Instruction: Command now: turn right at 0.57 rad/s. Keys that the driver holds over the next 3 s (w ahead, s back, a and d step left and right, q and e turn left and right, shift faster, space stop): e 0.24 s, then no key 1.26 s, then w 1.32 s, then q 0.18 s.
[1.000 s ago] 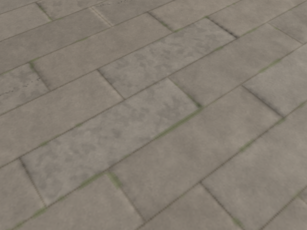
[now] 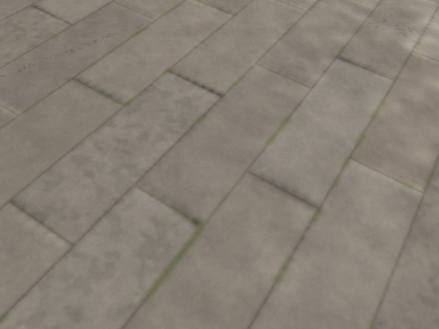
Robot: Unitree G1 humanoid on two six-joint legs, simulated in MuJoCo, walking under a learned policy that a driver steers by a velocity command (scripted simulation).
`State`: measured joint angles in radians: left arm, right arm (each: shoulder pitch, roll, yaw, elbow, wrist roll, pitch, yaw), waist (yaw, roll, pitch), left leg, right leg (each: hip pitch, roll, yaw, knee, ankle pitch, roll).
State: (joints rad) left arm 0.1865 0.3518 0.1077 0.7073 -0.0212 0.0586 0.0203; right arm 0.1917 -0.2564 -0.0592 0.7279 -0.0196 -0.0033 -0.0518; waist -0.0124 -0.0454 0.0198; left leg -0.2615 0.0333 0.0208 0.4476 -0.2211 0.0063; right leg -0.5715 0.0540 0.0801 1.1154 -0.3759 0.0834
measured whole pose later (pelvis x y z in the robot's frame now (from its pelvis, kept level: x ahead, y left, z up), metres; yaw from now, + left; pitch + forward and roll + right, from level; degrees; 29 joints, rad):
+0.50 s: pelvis +0.00 -0.05 +0.00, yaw -13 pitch +2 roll +1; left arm 0.15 0.27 0.05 0.65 0.01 0.02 0.01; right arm 0.17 -0.31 -0.08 0.74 0.00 0.02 -0.03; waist -0.01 0.03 0.03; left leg -0.47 0.04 -0.02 0.90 -0.37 -0.08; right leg -0.27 0.05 0.04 0.46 -0.22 -0.05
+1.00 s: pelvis +0.02 -0.02 -0.01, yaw -15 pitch -1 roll +0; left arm 0.20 0.24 0.04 0.81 0.01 0.02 0.02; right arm 0.19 -0.23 -0.02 0.76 -0.01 -0.02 -0.02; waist 0.01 0.00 0.03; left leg -0.22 0.01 0.01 0.55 -0.30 0.00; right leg -0.23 0.03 0.07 0.54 -0.29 0.00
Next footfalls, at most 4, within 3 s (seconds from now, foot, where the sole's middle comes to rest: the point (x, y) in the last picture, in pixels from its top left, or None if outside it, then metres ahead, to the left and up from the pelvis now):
0.22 right None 0.03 -0.15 -0.78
0.62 left None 0.08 0.09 -0.78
1.80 right None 0.07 -0.17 -0.78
2.26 left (224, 326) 0.49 -0.04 -0.78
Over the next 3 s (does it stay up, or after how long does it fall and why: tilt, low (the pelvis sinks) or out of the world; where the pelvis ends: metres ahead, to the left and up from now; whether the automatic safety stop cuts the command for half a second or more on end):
stays up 0.66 -0.24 0.00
